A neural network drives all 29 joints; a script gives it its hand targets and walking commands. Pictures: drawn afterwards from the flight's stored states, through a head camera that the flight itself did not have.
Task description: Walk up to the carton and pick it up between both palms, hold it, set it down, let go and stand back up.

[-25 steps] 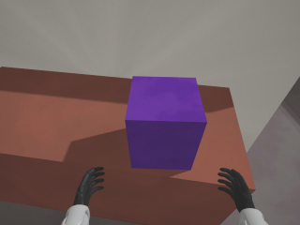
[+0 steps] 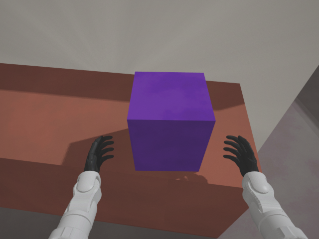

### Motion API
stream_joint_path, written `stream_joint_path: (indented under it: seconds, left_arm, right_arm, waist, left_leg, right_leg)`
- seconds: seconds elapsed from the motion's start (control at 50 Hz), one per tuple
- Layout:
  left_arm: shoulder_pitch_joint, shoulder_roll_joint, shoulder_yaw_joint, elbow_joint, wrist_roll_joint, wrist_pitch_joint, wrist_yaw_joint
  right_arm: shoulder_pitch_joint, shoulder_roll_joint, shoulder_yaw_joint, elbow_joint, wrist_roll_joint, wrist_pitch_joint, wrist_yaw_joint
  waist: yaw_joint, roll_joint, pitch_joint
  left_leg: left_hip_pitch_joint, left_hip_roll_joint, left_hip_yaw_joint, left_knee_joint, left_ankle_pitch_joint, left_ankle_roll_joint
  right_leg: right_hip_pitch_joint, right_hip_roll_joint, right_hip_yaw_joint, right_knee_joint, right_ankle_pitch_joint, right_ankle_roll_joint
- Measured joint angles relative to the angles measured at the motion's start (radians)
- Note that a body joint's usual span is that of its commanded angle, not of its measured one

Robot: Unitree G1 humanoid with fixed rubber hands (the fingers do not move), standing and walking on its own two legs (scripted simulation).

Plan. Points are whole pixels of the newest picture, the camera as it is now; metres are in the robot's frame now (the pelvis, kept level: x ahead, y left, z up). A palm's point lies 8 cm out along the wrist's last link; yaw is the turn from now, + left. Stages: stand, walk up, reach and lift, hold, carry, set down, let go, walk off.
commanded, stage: reach and lift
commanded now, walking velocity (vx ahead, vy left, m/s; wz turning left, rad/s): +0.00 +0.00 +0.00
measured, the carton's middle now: (168, 123) +0.46 +0.01 +0.01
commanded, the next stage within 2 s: none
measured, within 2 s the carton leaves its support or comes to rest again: neither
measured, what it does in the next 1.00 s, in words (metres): stands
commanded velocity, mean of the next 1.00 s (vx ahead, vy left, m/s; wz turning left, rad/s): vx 0.00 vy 0.00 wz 0.00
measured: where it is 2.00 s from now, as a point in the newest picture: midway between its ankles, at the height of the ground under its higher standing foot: outside the picture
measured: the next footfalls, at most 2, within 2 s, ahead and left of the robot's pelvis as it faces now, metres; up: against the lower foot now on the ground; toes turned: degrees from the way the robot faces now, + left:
none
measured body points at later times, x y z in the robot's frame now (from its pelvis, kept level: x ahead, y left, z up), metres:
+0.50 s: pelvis +0.00 +0.00 +0.00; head +0.03 +0.02 +0.45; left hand +0.39 +0.20 +0.07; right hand +0.39 -0.19 +0.08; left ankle +0.02 +0.12 -0.74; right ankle -0.03 -0.07 -0.74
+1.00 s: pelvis -0.01 +0.01 +0.00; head +0.03 +0.02 +0.45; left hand +0.45 +0.21 +0.13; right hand +0.45 -0.19 +0.14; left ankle +0.02 +0.12 -0.74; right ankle -0.03 -0.07 -0.74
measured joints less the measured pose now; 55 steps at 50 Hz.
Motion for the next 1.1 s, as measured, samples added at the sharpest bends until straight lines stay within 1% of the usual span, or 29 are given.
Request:
stream_joint_path:
  seconds: [0.12,0.24,0.34,0.44,0.5,0.56,0.62,0.7,0.78,0.88,0.98,1.06,1.1]
  left_arm:
    - [-0.041,0.001,0.020,-0.087,0.023,0.094,0.001]
    - [-0.117,0.003,0.043,-0.097,0.019,0.184,0.003]
    - [-0.183,0.002,0.064,-0.090,0.031,0.242,-0.006]
    - [-0.225,-0.008,0.091,-0.134,0.055,0.310,0.001]
    - [-0.249,-0.007,0.097,-0.159,0.051,0.357,0.001]
    - [-0.283,-0.001,0.103,-0.163,0.045,0.400,0.002]
    - [-0.316,0.008,0.109,-0.162,0.043,0.433,0.007]
    - [-0.375,0.023,0.104,-0.135,0.026,0.463,0.015]
    - [-0.429,0.035,0.110,-0.099,0.025,0.483,0.015]
    - [-0.502,0.054,0.104,-0.035,0.004,0.485,0.022]
    - [-0.593,0.069,0.076,0.066,-0.016,0.490,0.033]
    - [-0.643,0.081,0.059,0.110,-0.031,0.489,0.038]
    - [-0.672,0.090,0.044,0.136,-0.054,0.488,0.041]
  right_arm:
    - [-0.041,-0.031,0.004,-0.041,0.027,0.056,0.001]
    - [-0.106,-0.048,-0.006,-0.058,0.029,0.137,0.001]
    - [-0.178,-0.049,-0.011,-0.076,0.026,0.188,-0.013]
    - [-0.244,-0.053,-0.019,-0.066,0.032,0.235,-0.023]
    - [-0.273,-0.058,-0.028,-0.080,0.028,0.267,-0.032]
    - [-0.304,-0.062,-0.040,-0.089,0.020,0.301,-0.042]
    - [-0.343,-0.064,-0.050,-0.074,0.023,0.331,-0.046]
    - [-0.389,-0.071,-0.071,-0.058,0.015,0.367,-0.047]
    - [-0.443,-0.081,-0.068,-0.026,0.025,0.390,-0.048]
    - [-0.515,-0.089,-0.076,0.025,0.032,0.406,-0.053]
    - [-0.598,-0.109,-0.080,0.112,0.039,0.427,-0.042]
    - [-0.647,-0.120,-0.084,0.157,0.047,0.438,-0.036]
    - [-0.669,-0.124,-0.096,0.169,0.041,0.445,-0.035]
  waist:
    - [0.002,0.008,0.007]
    - [0.009,0.011,0.000]
    - [0.010,0.011,-0.004]
    - [0.017,0.015,-0.010]
    - [0.018,0.020,-0.009]
    - [0.020,0.019,-0.012]
    - [0.018,0.021,-0.018]
    - [0.021,0.021,-0.033]
    - [0.022,0.021,-0.046]
    - [0.023,0.026,-0.068]
    - [0.034,0.032,-0.082]
    - [0.036,0.038,-0.090]
    - [0.034,0.039,-0.100]
  left_leg:
    - [0.006,0.004,0.004,-0.030,0.016,0.000]
    - [-0.008,0.007,0.012,-0.047,0.028,0.003]
    - [-0.027,0.010,0.016,-0.052,0.035,0.005]
    - [-0.041,0.014,0.019,-0.058,0.042,0.004]
    - [-0.045,0.015,0.018,-0.060,0.043,0.004]
    - [-0.053,0.015,0.020,-0.063,0.046,0.006]
    - [-0.064,0.016,0.020,-0.061,0.048,0.006]
    - [-0.088,0.019,0.021,-0.055,0.047,0.006]
    - [-0.102,0.022,0.025,-0.053,0.048,0.006]
    - [-0.129,0.023,0.024,-0.047,0.049,0.007]
    - [-0.155,0.024,0.022,-0.043,0.052,0.007]
    - [-0.175,0.024,0.017,-0.042,0.056,0.007]
    - [-0.193,0.023,0.013,-0.039,0.058,0.006]
  right_leg:
    - [0.009,0.007,0.004,-0.042,0.025,0.001]
    - [-0.009,0.010,0.013,-0.057,0.040,0.001]
    - [-0.028,0.013,0.017,-0.066,0.051,0.003]
    - [-0.039,0.017,0.021,-0.082,0.064,0.003]
    - [-0.039,0.019,0.020,-0.092,0.070,0.003]
    - [-0.049,0.019,0.022,-0.093,0.073,0.005]
    - [-0.059,0.020,0.022,-0.093,0.076,0.005]
    - [-0.081,0.023,0.024,-0.092,0.079,0.004]
    - [-0.095,0.025,0.027,-0.092,0.082,0.006]
    - [-0.122,0.025,0.027,-0.088,0.084,0.007]
    - [-0.145,0.027,0.025,-0.089,0.090,0.007]
    - [-0.162,0.027,0.020,-0.093,0.095,0.006]
    - [-0.178,0.026,0.015,-0.089,0.095,0.006]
